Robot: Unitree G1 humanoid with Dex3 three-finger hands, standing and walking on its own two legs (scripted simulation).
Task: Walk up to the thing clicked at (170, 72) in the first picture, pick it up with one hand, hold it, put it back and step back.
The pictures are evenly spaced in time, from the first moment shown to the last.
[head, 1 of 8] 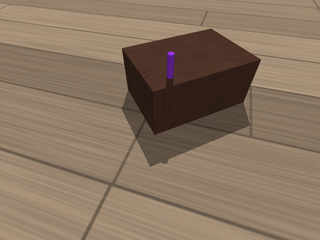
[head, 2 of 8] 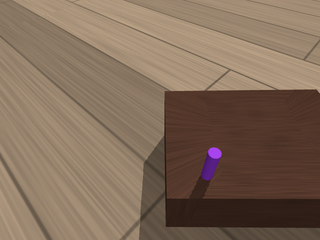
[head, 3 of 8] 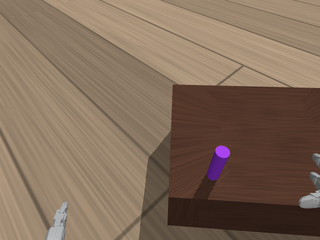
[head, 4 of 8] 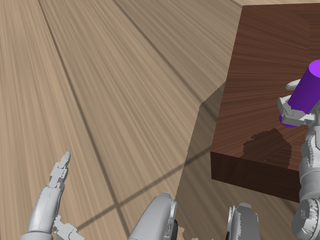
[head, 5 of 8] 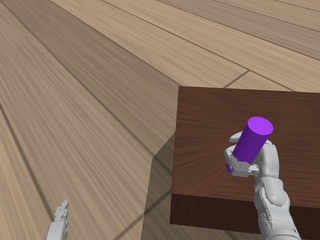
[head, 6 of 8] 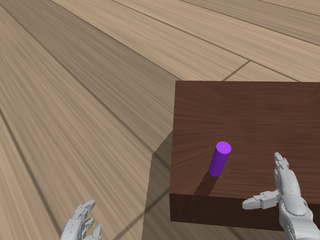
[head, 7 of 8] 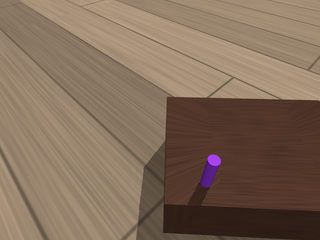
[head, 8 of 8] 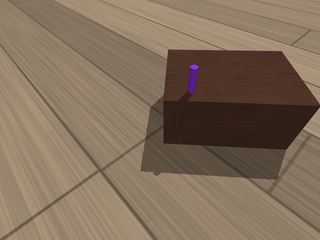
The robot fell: no
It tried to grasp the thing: yes
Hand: right
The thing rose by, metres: 0.28
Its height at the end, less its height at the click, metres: +0.00
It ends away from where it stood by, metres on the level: 0.00
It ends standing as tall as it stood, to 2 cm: yes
